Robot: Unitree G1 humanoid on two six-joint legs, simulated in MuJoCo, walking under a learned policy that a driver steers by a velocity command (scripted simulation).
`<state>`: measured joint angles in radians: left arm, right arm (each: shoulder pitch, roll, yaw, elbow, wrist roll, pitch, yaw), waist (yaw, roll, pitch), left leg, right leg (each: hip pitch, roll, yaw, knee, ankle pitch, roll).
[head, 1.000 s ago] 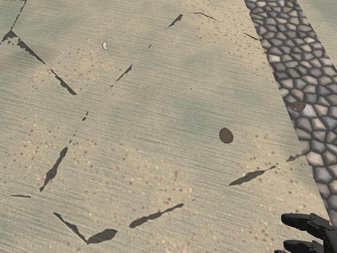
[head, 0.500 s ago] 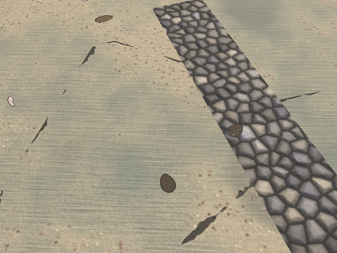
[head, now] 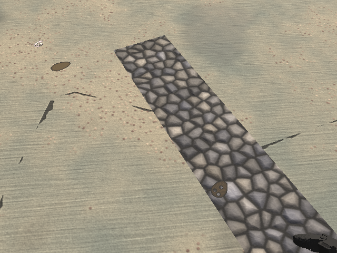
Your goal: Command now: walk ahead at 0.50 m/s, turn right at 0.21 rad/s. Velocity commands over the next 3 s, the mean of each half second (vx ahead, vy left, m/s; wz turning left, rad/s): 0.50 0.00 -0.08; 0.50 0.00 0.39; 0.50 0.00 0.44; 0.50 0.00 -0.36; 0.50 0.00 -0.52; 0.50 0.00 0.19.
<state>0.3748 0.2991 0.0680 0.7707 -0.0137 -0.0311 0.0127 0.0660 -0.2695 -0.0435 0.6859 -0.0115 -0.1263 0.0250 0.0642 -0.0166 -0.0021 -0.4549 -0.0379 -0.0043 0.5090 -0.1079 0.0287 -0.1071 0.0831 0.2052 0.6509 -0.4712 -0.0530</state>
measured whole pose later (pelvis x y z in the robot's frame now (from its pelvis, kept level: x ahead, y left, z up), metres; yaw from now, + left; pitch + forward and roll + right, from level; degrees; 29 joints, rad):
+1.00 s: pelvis +0.51 -0.01 +0.00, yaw +14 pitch +2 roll -2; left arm 0.33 0.29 0.08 0.86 -0.01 -0.05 0.01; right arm 0.08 -0.26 -0.04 0.69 0.02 -0.02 0.06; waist 0.07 0.02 0.04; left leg -0.58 0.06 0.04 0.64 -0.10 0.07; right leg 0.12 -0.01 -0.27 0.28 -0.40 0.03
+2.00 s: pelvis +1.05 +0.18 +0.01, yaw +12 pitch +2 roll +0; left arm 0.41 0.29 0.06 0.79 -0.03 -0.03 0.02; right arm 0.01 -0.27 -0.03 0.64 0.00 -0.11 0.02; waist 0.11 0.03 0.02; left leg -0.50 -0.01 -0.10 0.47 -0.02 -0.04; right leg -0.06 0.11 0.22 0.40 -0.36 -0.06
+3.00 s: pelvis +1.58 +0.18 +0.01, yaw +5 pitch +1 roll -3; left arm 0.32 0.27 0.07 0.82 0.00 -0.07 0.01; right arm 0.12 -0.26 -0.04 0.77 0.02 -0.04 0.05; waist 0.06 0.04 0.03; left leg -0.64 0.09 0.00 0.66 0.02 0.03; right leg 0.10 0.03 -0.22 0.21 -0.33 -0.01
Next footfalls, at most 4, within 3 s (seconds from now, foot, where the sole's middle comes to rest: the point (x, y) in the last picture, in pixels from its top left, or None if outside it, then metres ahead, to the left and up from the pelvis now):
0.48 right None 0.41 -0.14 -0.76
1.04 left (153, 205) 0.67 0.14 -0.76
1.54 right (174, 140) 1.02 0.07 -0.76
2.04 left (124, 109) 1.21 0.35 -0.76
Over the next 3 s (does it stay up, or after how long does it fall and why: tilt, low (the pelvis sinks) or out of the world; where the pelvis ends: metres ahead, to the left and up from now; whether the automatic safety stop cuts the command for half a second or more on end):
stays up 1.58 0.18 0.01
